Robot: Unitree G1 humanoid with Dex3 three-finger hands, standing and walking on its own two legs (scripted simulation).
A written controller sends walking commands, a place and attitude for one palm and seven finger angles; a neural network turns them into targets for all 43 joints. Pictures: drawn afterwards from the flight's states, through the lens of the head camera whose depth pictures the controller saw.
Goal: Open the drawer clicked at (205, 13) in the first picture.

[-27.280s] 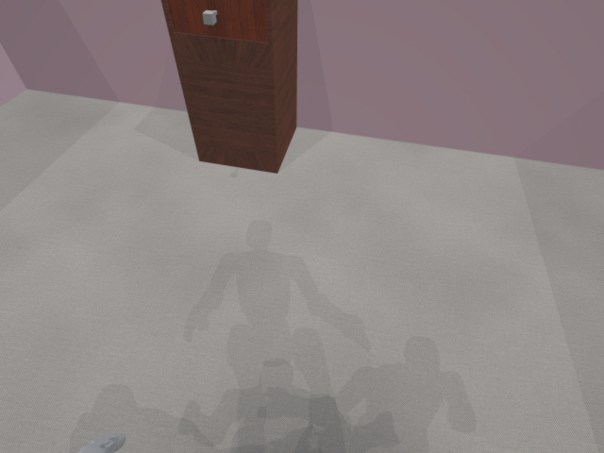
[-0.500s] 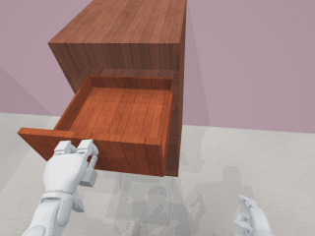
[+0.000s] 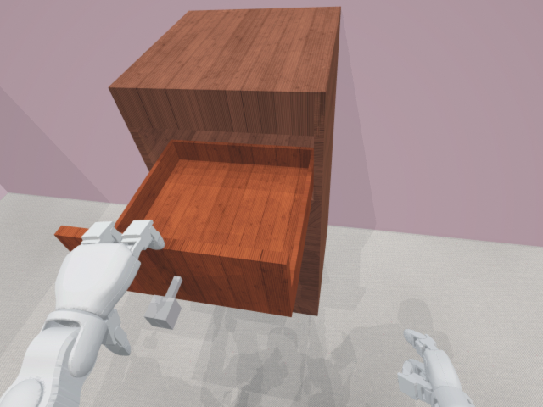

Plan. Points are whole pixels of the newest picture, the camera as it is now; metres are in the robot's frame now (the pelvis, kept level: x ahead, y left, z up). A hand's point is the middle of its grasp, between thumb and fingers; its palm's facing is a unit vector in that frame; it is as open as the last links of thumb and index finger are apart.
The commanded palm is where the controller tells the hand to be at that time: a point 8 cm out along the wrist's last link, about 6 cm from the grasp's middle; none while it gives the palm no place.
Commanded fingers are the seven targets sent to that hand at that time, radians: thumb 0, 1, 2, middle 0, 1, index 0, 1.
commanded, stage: lift the hand off the handle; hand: left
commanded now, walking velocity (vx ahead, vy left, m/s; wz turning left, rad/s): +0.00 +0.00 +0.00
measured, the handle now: (168, 300) +0.26 +0.23 -0.01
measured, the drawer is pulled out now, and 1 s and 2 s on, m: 0.30 0.30 0.30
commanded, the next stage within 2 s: draw the hand back to the body in 0.40 s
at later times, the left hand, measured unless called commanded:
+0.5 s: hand (118, 265) +0.24 +0.24 +0.13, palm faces +0.04 -0.08 -1.00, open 13.9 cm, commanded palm +0.21 +0.24 +0.19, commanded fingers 0.00 -0.50 0.30 -0.30 -1.20 -0.30 -1.20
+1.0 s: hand (102, 292) +0.20 +0.24 +0.13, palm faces +0.05 -0.06 -1.00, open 13.8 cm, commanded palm +0.17 +0.25 +0.19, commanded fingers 0.00 -0.50 0.30 -0.30 -1.20 -0.30 -1.20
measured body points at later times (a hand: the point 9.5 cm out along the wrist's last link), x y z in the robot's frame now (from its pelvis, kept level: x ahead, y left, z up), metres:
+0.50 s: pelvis -0.01 +0.00 +0.01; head -0.01 -0.04 +0.45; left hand +0.23 +0.24 +0.18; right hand +0.21 -0.20 -0.10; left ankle -0.02 +0.12 -0.73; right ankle +0.00 -0.11 -0.73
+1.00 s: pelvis -0.01 +0.00 +0.01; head -0.01 -0.05 +0.45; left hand +0.20 +0.24 +0.18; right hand +0.21 -0.21 -0.09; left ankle -0.02 +0.12 -0.73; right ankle +0.00 -0.12 -0.73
